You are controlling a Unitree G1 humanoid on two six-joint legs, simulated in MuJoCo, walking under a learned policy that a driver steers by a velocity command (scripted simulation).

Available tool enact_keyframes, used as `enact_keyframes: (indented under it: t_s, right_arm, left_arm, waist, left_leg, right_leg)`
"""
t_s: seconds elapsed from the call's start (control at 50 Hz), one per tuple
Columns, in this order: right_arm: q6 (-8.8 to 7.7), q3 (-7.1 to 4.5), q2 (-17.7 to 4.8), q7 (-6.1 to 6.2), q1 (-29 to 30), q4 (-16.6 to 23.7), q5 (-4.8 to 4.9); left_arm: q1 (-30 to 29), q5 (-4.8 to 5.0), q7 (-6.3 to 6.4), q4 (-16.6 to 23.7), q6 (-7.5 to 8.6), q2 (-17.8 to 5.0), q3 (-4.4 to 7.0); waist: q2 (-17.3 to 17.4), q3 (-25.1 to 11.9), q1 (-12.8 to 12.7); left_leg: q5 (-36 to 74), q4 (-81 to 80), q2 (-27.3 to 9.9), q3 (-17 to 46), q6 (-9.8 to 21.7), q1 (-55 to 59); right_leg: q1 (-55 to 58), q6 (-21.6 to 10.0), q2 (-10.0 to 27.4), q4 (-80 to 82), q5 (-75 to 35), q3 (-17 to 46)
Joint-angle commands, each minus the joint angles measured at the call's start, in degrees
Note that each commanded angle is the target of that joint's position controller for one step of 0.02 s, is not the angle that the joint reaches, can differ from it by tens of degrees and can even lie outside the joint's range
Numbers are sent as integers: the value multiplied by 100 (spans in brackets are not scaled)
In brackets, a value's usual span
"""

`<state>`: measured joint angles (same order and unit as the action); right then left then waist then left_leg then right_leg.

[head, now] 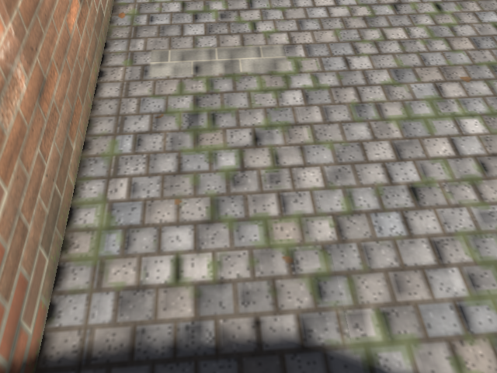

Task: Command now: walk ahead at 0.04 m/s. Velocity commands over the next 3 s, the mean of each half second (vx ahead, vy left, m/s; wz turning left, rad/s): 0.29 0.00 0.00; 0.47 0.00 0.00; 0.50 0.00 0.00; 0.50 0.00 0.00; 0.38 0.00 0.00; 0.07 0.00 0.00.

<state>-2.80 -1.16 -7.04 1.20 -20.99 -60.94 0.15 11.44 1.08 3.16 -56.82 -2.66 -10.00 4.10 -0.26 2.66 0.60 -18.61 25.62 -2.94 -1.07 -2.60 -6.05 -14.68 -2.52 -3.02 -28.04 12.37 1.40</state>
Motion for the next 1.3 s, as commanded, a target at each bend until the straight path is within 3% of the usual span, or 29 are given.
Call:
enact_keyframes:
  t_s: [0.02,0.1,0.2,0.24,0.26,0.28,0.34,0.38,0.42,0.48,0.52,0.56,0.58,0.6,0.62,0.64,0.68,0.72,0.88,0.94,1.06,1.1,1.14,1.16,1.18,1.2,1.22,1.24,1.3]
  right_arm:
    - [-14,-72,-377,21,-674,2,14]
    - [-80,-144,-497,131,-607,196,157]
    - [-427,-188,-523,78,-566,392,236]
    - [-495,-133,-243,-15,-170,635,319]
    - [-594,-217,-639,26,332,905,396]
    - [-656,-224,-664,-12,520,1006,416]
    - [-584,-234,-659,-78,422,1056,217]
    - [-424,-254,-659,-53,283,1052,175]
    - [-357,-211,-611,-55,606,1128,194]
    - [-330,-197,-694,-90,790,1221,190]
    - [-333,-239,-849,-115,424,1033,204]
    - [-277,-460,-1289,-46,-921,537,161]
    - [-281,-678,-2109,-46,-1902,293,125]
    - [-352,-632,-2394,-168,-2075,271,7]
    - [-464,-526,-1930,-224,-1691,358,35]
    - [-507,-468,-1752,-228,-1134,526,33]
    - [-513,-354,-1506,-188,-185,689,-105]
    - [-483,-239,-1253,-144,-257,537,-41]
    - [-343,-124,-1305,-45,-965,357,-27]
    - [-320,-116,-1348,5,-1131,359,-59]
    - [-219,-240,-1603,-8,-1075,361,136]
    - [-216,-254,-1536,5,-852,405,74]
    - [-126,-286,-1629,37,-758,487,-14]
    - [-72,-188,-1333,10,-1209,645,-142]
    - [-196,71,-280,-65,-2206,583,37]
    - [-325,-118,-1057,-32,-1338,697,285]
    - [-368,-238,-1444,11,-397,997,400]
    - [-389,-248,-1446,77,-71,1060,326]
    - [-252,-318,-1143,25,-264,977,164]
  left_arm:
    - [175,-1,18,187,39,-504,90]
    - [286,114,3,279,189,-554,137]
    - [759,159,-187,264,718,-447,109]
    - [1716,174,-288,46,804,-754,180]
    - [2322,52,-349,-15,875,-1096,210]
    - [2225,-32,-346,-14,969,-1058,156]
    - [1375,-23,-339,196,896,-710,-47]
    - [1002,-65,-250,307,640,-542,-105]
    - [895,7,-137,355,544,-780,-42]
    - [1155,119,-214,264,676,-1288,99]
    - [1207,76,-250,206,736,-1150,109]
    - [979,98,-287,367,863,-785,-1]
    - [713,-57,-286,526,938,-313,-126]
    - [1475,56,-292,678,1043,-128,-124]
    - [1424,276,-279,544,1111,-594,-42]
    - [840,255,-260,738,1118,-816,-6]
    - [516,34,-129,779,1012,-683,-4]
    - [568,31,-135,696,910,-520,-12]
    - [-952,45,-282,1115,804,-388,-27]
    - [-1310,59,-433,1136,876,-477,-65]
    - [-2169,150,-619,1464,987,-546,-194]
    - [-1555,179,-626,1305,900,-880,-68]
    - [485,50,-599,695,803,-1475,239]
    - [1251,-51,-558,561,769,-2020,332]
    - [1449,-99,-672,437,794,-2241,332]
    - [1193,-59,-699,407,872,-1509,154]
    - [653,-16,-681,438,921,-1260,54]
    - [179,-38,-661,512,949,-1125,-26]
    - [42,-194,-594,371,955,-862,-94]
  waist:
    - [92,-49,2]
    - [202,570,-9]
    - [330,640,-133]
    - [-826,277,-517]
    - [-1473,448,-840]
    - [-1204,499,-745]
    - [-170,239,-212]
    - [-357,28,-4]
    - [-326,34,9]
    - [-499,34,-2]
    - [-350,236,230]
    - [-232,-189,892]
    - [1092,-576,1169]
    - [2501,-1249,537]
    - [1864,-910,434]
    - [1337,-272,422]
    - [540,14,2]
    - [743,-12,-167]
    - [531,283,153]
    - [695,528,263]
    - [630,929,350]
    - [1152,566,74]
    - [912,-716,-855]
    - [-269,-1751,-849]
    - [-2159,-3000,-325]
    - [-1309,-2516,-555]
    - [-873,-1378,-513]
    - [-270,-980,-335]
    - [-512,-674,29]
  left_leg:
    - [-107,-522,35,-75,206,-849]
    - [-2422,-394,-69,266,734,-1410]
    - [-1874,167,-184,495,953,-1754]
    - [-1125,2114,374,-251,723,-2850]
    - [-1781,3764,486,111,744,-3782]
    - [-1731,4892,185,657,908,-4624]
    - [-576,4766,-390,703,1081,-4727]
    - [-44,3681,-484,498,845,-3788]
    - [829,2327,-355,226,632,-2807]
    - [1172,1334,-75,-26,422,-1749]
    - [927,1182,98,-298,500,-1033]
    - [478,1115,304,-445,519,656]
    - [81,451,-869,1311,840,1172]
    - [-1288,-1119,-1975,4615,1807,1727]
    - [-2506,-1452,-2123,5019,1890,1388]
    - [-2437,-1443,-1955,4317,1704,684]
    - [-1229,-1432,-1549,3062,1419,-478]
    - [-393,-1656,-1242,2289,1316,-651]
    - [1556,-1897,-1074,914,1217,238]
    - [1392,-1924,-1056,679,1229,355]
    - [1934,-1748,-1298,322,1082,946]
    - [3523,-1271,-1266,248,945,1366]
    - [5343,919,-919,-65,694,979]
    - [3132,3024,-475,-118,540,-650]
    - [-1451,4966,663,491,279,-2271]
    - [-1343,5462,443,1127,461,-2721]
    - [-911,5439,136,811,608,-3122]
    - [-334,5132,-184,734,670,-2868]
    - [351,4422,-551,692,608,-2156]
  right_leg:
    - [727,-232,307,375,-389,384]
    - [-159,-388,122,190,2810,296]
    - [63,-678,429,105,2258,734]
    - [1281,-1339,1271,984,2878,2580]
    - [1539,-2017,2186,1895,2568,4591]
    - [1862,-2182,2563,1815,1979,4965]
    - [1557,-1458,2098,1504,-225,2979]
    - [922,-1114,1584,1846,-579,1778]
    - [266,-838,1151,1868,-619,882]
    - [-153,-829,1253,1800,176,732]
    - [-598,-753,1227,1399,878,695]
    - [-1276,-461,829,-92,230,383]
    - [-1747,3,276,-2625,552,-300]
    - [-2779,82,-372,-4190,2226,263]
    - [-3335,-56,71,-4996,1960,737]
    - [-3602,-138,387,-5160,1520,497]
    - [-3070,-224,857,-4482,346,423]
    - [-2651,-170,1002,-3804,-133,359]
    - [-3194,255,880,-1940,-2102,12]
    - [-3107,395,816,-1420,-2502,-146]
    - [-2499,105,654,-176,-1764,-355]
    - [-1651,-107,502,-56,-1533,-444]
    - [750,-440,141,-284,-1549,-634]
    - [2795,-948,1459,-699,-1635,884]
    - [4190,-1938,2770,660,354,3953]
    - [3575,-1524,2510,1471,1130,4171]
    - [2654,-1126,2284,1434,671,3117]
    - [1785,-975,2067,1453,-203,2316]
    - [764,-944,1555,1706,-1173,1167]
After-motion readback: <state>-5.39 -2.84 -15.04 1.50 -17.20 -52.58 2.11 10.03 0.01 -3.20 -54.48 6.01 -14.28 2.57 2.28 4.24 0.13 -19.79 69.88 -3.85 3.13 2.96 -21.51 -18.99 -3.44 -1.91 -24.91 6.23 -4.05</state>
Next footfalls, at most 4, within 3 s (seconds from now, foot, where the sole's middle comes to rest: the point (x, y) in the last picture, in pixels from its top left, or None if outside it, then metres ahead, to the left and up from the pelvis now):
0.58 left None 0.28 0.20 -0.77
1.14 right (278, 308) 0.68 -0.06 -0.77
1.74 left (194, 221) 0.99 0.20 -0.77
2.32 right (262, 146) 1.34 -0.03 -0.77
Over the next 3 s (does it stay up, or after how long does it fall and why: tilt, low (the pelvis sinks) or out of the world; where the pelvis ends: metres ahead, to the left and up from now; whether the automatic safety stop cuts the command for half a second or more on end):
stays up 1.28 0.07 0.00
